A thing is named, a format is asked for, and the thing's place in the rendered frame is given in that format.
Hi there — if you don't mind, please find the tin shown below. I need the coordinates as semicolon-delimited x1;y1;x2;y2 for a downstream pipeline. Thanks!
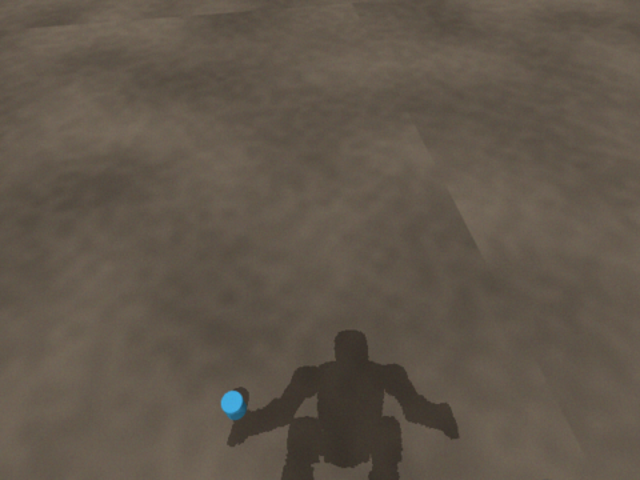
221;391;247;420

